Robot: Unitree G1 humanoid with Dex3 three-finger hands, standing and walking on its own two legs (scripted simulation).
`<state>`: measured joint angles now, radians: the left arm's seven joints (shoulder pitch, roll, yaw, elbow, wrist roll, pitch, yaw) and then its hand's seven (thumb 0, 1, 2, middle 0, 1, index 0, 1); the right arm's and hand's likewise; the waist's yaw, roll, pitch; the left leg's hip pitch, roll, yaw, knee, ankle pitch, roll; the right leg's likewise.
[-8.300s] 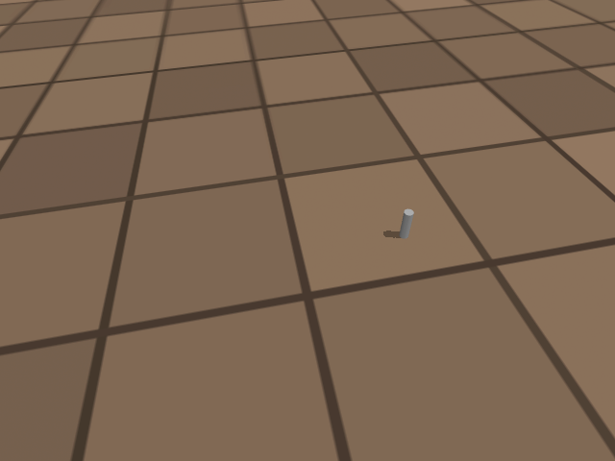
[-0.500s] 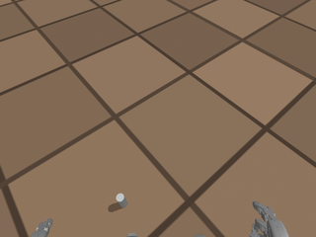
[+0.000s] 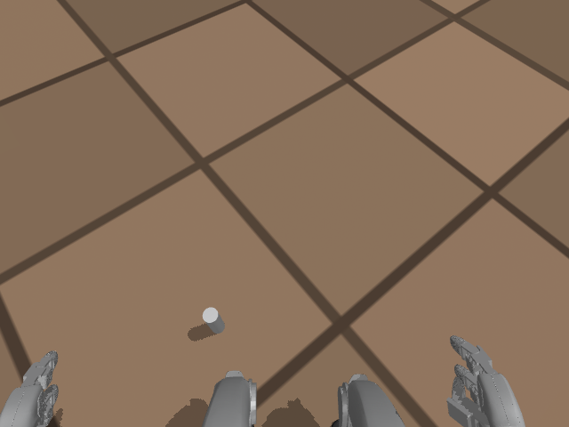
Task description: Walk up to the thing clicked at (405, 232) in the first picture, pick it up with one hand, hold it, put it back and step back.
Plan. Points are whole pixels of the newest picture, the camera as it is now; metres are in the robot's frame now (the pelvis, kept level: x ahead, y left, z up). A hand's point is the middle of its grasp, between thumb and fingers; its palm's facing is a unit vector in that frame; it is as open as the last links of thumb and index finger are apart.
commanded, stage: go down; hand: left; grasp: from the side
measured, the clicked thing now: (214, 321) +0.40 +0.21 -0.57
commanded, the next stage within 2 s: approach in 1.78 s
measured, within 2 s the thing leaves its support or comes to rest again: neither
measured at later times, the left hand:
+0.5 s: hand (79, 349) +0.27 +0.37 -0.19, palm faces +0.21 -0.95 -0.21, open 17.1 cm
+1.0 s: hand (82, 334) +0.30 +0.39 -0.23, palm faces +0.20 -0.97 -0.15, open 17.2 cm
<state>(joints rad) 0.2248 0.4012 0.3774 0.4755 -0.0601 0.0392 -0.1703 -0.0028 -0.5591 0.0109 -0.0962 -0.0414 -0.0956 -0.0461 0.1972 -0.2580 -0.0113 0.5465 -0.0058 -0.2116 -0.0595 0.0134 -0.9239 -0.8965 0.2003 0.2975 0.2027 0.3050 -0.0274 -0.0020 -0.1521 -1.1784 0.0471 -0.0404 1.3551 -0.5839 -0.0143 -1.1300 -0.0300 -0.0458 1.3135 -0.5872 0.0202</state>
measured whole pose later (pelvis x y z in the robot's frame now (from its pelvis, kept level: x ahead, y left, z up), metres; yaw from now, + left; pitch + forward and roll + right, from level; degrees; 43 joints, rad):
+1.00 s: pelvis -0.06 +0.00 -0.22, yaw -4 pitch +33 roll -6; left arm -0.44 0.79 0.81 1.00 -0.18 -0.38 -0.64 -0.01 -0.47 0.06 -0.06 -0.07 -0.05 -0.07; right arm 0.08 -0.35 0.06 0.67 -0.04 -0.18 -0.04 0.01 -0.92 -0.90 0.20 0.30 0.20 0.30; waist -0.04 -0.03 -0.13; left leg -2.02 0.04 -0.12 2.12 -0.68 -0.03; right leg -1.95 -0.02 -0.07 2.06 -0.69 0.01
